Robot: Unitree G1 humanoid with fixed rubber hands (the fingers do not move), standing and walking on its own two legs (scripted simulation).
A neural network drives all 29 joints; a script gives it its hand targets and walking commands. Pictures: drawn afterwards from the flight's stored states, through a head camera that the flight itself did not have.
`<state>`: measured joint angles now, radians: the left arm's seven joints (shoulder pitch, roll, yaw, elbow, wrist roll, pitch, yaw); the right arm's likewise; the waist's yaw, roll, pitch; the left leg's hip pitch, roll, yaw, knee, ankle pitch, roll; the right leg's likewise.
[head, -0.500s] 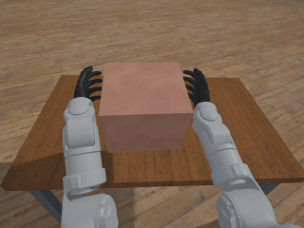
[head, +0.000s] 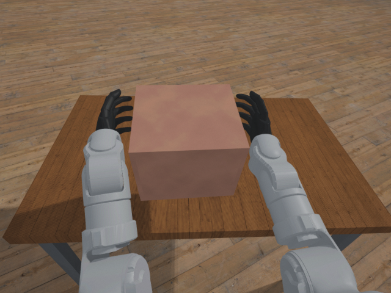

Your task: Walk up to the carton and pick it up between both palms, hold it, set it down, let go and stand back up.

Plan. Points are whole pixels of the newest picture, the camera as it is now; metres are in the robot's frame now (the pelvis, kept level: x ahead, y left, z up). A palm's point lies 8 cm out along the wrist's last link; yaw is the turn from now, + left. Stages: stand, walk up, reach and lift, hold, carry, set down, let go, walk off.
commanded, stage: hold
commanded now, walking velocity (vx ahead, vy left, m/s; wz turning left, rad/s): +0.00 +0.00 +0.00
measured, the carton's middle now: (186, 141) +0.38 +0.01 +0.13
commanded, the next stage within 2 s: none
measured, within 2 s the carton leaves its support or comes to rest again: neither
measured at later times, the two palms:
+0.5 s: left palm (108, 131) +0.36 +0.15 +0.18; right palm (258, 130) +0.36 -0.13 +0.17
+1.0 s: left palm (110, 128) +0.36 +0.15 +0.19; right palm (261, 127) +0.36 -0.14 +0.18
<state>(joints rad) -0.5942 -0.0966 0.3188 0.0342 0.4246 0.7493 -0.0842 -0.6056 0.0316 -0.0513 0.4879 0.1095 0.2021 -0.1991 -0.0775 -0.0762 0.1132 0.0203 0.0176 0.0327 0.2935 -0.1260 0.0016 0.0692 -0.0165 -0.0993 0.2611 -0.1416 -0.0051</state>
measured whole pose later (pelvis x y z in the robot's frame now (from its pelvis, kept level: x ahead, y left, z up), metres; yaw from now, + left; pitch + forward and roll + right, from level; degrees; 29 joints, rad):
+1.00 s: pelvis +0.00 -0.01 +0.00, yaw +1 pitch -12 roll -1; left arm -0.59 -0.10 0.34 0.02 0.41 0.74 -0.08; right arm -0.61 0.03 -0.03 0.48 0.12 0.19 -0.21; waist -0.09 -0.08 0.12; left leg 0.04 0.03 0.02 0.30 -0.14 -0.01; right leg 0.10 -0.01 -0.11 0.24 -0.14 -0.01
